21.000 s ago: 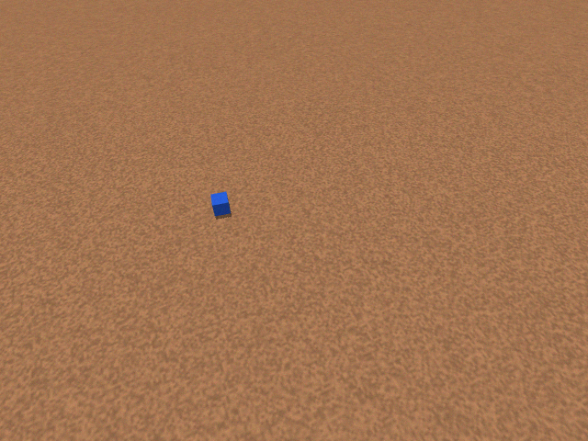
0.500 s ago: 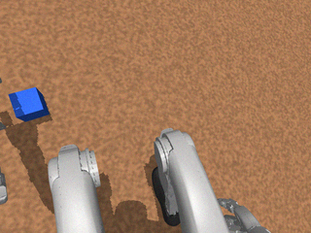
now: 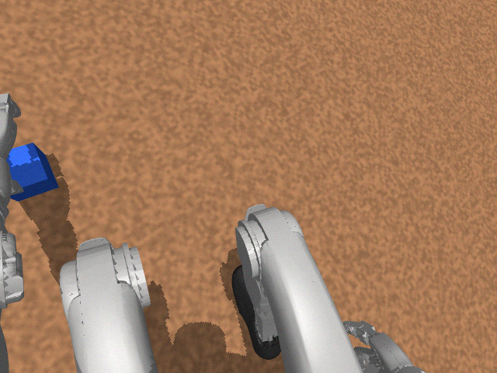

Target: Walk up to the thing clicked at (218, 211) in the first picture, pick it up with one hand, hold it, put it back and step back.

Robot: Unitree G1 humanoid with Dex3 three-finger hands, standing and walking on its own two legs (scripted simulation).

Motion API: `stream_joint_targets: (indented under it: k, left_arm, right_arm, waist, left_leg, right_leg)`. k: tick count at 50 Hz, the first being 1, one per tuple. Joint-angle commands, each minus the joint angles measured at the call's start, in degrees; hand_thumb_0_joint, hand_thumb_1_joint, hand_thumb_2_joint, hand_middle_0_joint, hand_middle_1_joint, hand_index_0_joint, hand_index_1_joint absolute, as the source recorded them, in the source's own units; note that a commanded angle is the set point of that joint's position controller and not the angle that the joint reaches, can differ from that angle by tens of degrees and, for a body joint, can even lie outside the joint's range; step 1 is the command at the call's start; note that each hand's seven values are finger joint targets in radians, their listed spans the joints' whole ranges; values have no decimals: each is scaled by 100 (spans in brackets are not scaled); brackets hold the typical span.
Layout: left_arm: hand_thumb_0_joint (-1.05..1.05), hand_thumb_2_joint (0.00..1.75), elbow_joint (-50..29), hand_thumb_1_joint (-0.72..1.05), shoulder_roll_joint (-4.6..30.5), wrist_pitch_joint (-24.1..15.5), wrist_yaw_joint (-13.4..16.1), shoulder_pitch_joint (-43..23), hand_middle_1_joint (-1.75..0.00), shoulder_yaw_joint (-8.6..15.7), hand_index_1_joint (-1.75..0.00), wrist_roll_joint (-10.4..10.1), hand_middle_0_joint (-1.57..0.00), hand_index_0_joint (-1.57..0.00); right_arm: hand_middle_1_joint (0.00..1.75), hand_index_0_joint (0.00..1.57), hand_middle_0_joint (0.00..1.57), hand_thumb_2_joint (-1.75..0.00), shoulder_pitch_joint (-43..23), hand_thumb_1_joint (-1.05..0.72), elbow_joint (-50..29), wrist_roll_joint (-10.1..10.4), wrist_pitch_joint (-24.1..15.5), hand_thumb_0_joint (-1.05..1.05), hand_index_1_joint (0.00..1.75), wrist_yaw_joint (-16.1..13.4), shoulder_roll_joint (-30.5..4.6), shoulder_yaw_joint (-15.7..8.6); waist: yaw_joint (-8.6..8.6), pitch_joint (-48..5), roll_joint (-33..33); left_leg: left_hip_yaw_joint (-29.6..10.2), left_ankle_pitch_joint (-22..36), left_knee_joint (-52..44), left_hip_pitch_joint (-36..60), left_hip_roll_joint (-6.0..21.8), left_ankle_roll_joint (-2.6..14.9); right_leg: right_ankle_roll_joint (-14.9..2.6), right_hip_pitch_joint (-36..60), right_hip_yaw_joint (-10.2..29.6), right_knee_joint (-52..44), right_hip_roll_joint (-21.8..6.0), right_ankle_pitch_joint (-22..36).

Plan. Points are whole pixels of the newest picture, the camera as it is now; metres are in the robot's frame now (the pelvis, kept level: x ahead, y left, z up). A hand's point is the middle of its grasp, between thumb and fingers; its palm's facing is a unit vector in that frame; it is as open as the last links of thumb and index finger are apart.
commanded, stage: approach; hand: left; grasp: from above
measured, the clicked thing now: (25, 172) +0.47 +0.31 -0.29
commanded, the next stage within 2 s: close in in 0.32 s
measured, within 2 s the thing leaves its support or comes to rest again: neither
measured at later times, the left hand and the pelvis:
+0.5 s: hand out of the picture +0.44 +0.33 -0.18, palm faces -0.43 -0.15 -0.89, open 13.5 cm; pelvis +0.00 +0.00 +0.00, yaw +0 degrees
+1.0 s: hand (8, 172) +0.46 +0.31 -0.21, palm faces -0.43 -0.15 -0.89, open 13.9 cm; pelvis +0.00 +0.00 -0.01, yaw -2 degrees
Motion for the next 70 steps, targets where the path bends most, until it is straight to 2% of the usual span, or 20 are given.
stream_joint_targets:
  k: [1,6,10,13,17,18,19,21,22,24,29,34,40,45,50,54,55,58,63,70]
  left_arm:
    - [0,89,-419,-42,1512,306,487,-2166,-83,363,-85,54,-25,-23]
    - [0,89,-357,-42,1764,698,411,-1690,-81,569,-83,-32,-26,-23]
    - [0,87,-542,-41,1959,848,192,-1088,-81,726,-83,-402,-26,-23]
    - [0,87,-605,-42,1762,828,-61,-825,-82,626,-84,-644,-24,-22]
    - [0,88,-1144,-44,1603,479,-420,-1001,-87,500,-88,-818,-22,-21]
    - [0,88,-1527,-44,1814,335,-452,-1177,-87,651,-89,-777,-22,-20]
    - [0,89,-1812,-45,1814,216,-485,-1317,-88,588,-89,-697,-22,-21]
    - [0,88,-2098,-42,1303,51,-498,-1419,-88,260,-89,-666,-25,-23]
    - [0,86,-2338,-44,1323,-29,-444,-1534,-88,268,-88,-655,-20,-20]
    - [0,90,-2147,-50,1256,-72,-314,-1363,-91,238,-92,-621,-16,-15]
    - [0,95,-1075,-51,1020,25,1,-1338,-90,163,-91,-287,-16,-14]
    - [0,94,-577,-43,1278,184,221,-1352,-91,310,-92,-93,-19,-18]
    - [0,94,-537,-49,1576,222,408,-1715,-87,486,-89,-66,-15,-13]
    - [0,97,33,-52,1565,196,471,-1601,-92,360,-94,-121,-11,-9]
    - [0,99,82,-54,2082,20,558,-1549,-92,624,-94,-152,-11,-9]
    - [0,101,4,-56,2202,-85,643,-1603,-92,629,-95,-118,-10,-7]
    - [0,101,-13,-57,2039,-96,656,-1576,-92,510,-94,-131,-10,-7]
    - [0,102,42,-58,2247,-113,785,-1352,-92,670,-95,-126,-9,-6]
    - [0,103,47,-58,2369,-47,990,-1384,-91,751,-94,-146,-9,-6]
    - [0,101,246,-58,2203,112,1034,-1389,-91,569,-94,-182,-9,-6]
  right_arm:
    - [30,20,20,-90,1343,-90,-66,-81,-90,0,30,-37,-1595,-352]
    - [30,20,20,-90,1163,-90,-320,-22,-76,0,30,37,-1629,-253]
    - [30,20,20,-90,1056,-90,-424,83,-18,0,30,85,-1567,-245]
    - [30,20,20,-89,1120,-89,-412,125,11,0,30,118,-1483,-259]
    - [30,20,20,-89,1236,-90,-337,105,-19,0,30,129,-1518,-350]
    - [30,20,20,-90,1277,-90,-406,75,-37,0,30,118,-1641,-388]
    - [30,20,20,-90,1339,-90,-318,72,-35,0,30,128,-1570,-404]
    - [30,20,20,-90,1460,-90,-187,83,-40,0,30,114,-1504,-464]
    - [30,20,20,-90,1461,-90,-204,71,-39,0,30,96,-1563,-518]
    - [30,20,20,-90,1362,-90,-168,100,-41,0,30,50,-1535,-571]
    - [30,20,20,-90,1357,-89,-62,59,-12,0,30,30,-1546,-504]
    - [30,20,20,-89,1218,-89,-135,-1,-19,0,30,67,-1577,-408]
    - [30,20,20,-90,1058,-89,-273,-68,-97,0,30,90,-1661,-329]
    - [30,20,20,-90,1050,-89,-280,-139,-192,0,30,79,-1684,-186]
    - [30,20,20,-90,1147,-89,-209,-239,-286,0,30,64,-1800,-63]
    - [30,20,20,-90,1163,-89,-203,-303,-406,0,30,111,-1820,18]
    - [30,20,20,-90,1147,-89,-196,-316,-440,0,30,124,-1796,64]
    - [30,20,20,-90,1123,-89,-166,-359,-503,0,30,157,-1854,101]
    - [30,20,20,-90,1109,-89,-161,-411,-591,0,30,254,-1929,203]
    - [30,20,20,-90,1087,-89,-175,-440,-750,0,30,389,-1983,207]
  waist:
    - [-187,-3579,2392]
    - [-24,-3959,2341]
    - [205,-4023,1956]
    - [116,-3615,1423]
    - [-16,-3467,1426]
    - [-53,-3676,1509]
    - [-16,-3953,1742]
    - [-94,-4121,1940]
    - [-169,-4148,2085]
    - [-51,-3978,2246]
    - [-150,-3330,2067]
    - [-89,-3386,2105]
    - [-156,-3478,2238]
    - [-360,-3059,2006]
    - [-386,-3249,1943]
    - [-449,-3195,2164]
    - [-448,-3278,2279]
    - [-372,-3325,2418]
    - [-434,-3230,2497]
    - [-574,-2980,2455]
  left_leg:
    - [770,832,-1332,3251,106,347]
    - [844,1031,-1260,3138,94,430]
    - [882,968,-1206,2709,98,503]
    - [859,718,-1158,2196,95,565]
    - [758,654,-1099,2285,99,505]
    - [727,819,-1088,2470,102,476]
    - [747,959,-1081,2682,110,445]
    - [726,913,-1083,3039,119,403]
    - [713,864,-1097,3114,122,373]
    - [734,694,-1211,3222,122,335]
    - [686,656,-1285,3041,106,325]
    - [700,1006,-1258,3163,96,345]
    - [704,728,-1232,3098,109,371]
    - [686,496,-1087,2718,119,426]
    - [622,623,-926,2748,161,431]
    - [574,697,-844,2895,190,397]
    - [574,798,-848,3022,188,373]
    - [535,965,-842,3130,216,340]
    - [511,1072,-793,2985,243,344]
    - [440,1100,-744,3030,277,332]
  right_leg:
    - [-523,1458,-747,-1278,9,1417]
    - [-505,1882,-669,-1283,44,1625]
    - [-448,2292,-557,-1348,93,1559]
    - [-402,2412,-503,-1453,116,1310]
    - [-453,2325,-562,-1497,108,1144]
    - [-463,2410,-637,-1445,90,1318]
    - [-459,2576,-597,-1393,90,1490]
    - [-454,2410,-613,-1413,95,1476]
    - [-472,2306,-651,-1409,80,1432]
    - [-505,1997,-656,-1416,73,1258]
    - [-530,1487,-810,-1335,52,1211]
    - [-513,1590,-813,-1200,47,1573]
    - [-511,1546,-806,-1167,40,1298]
    - [-475,1587,-786,-1256,76,1131]
    - [-440,1867,-836,-1204,112,1261]
    - [-454,1813,-893,-1103,135,1333]
    - [-453,1887,-911,-1085,143,1433]
    - [-463,1926,-996,-1016,173,1584]
    - [-447,2036,-1033,-1004,193,1738]
    - [-444,1949,-1084,-940,218,1774]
